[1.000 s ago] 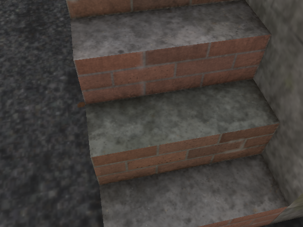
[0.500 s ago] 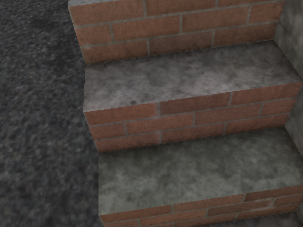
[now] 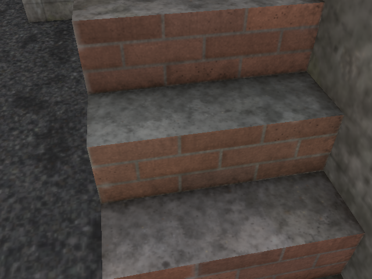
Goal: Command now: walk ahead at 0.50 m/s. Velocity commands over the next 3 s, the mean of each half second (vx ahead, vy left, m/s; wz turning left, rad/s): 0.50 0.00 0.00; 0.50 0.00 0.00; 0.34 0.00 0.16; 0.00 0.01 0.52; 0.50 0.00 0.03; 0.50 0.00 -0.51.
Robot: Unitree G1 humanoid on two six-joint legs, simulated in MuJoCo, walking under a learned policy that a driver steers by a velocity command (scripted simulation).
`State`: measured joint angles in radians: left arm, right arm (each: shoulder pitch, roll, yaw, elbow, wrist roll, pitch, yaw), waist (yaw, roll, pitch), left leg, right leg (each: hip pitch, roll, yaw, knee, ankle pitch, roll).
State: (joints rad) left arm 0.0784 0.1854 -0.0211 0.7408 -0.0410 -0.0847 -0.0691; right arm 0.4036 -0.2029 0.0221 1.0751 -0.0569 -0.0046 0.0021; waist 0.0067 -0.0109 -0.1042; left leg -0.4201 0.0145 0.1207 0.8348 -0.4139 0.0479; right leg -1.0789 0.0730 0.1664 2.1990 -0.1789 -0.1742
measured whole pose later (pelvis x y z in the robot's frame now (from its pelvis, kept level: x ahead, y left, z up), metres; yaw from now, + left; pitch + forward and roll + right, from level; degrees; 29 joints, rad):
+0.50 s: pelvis +0.26 -0.07 +0.18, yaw +1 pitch +0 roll -2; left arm 0.25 0.24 -0.02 1.06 0.05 -0.02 -0.03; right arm 0.29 -0.20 0.02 1.01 -0.01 -0.09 0.04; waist -0.05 -0.03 -0.11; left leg -0.67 -0.06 -0.21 1.90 0.10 0.19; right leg -0.58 0.00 -0.20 1.02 -0.45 -0.10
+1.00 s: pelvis +0.46 -0.03 +0.40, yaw +0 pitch +4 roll +2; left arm 0.29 0.24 -0.02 1.02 0.03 -0.06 -0.07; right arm 0.19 -0.19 0.04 0.99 -0.03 -0.04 -0.02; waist -0.02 0.01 -0.15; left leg -0.60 -0.01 0.08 1.04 -0.51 0.04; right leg -0.80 0.04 0.11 1.91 -0.08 -0.20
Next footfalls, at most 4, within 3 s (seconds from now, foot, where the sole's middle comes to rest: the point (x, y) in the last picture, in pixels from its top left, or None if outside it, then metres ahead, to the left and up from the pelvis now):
0.34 right None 0.36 -0.15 -0.52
0.82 left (168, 236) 0.52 0.08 -0.31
1.36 right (293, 107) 0.79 -0.26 -0.09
1.86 left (155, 133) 0.67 0.11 -0.09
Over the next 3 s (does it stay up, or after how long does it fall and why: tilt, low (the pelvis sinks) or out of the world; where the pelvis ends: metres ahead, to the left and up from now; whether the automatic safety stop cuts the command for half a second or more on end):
stays up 0.56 -0.01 0.50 its command is cut before an obstacle after 1.3 s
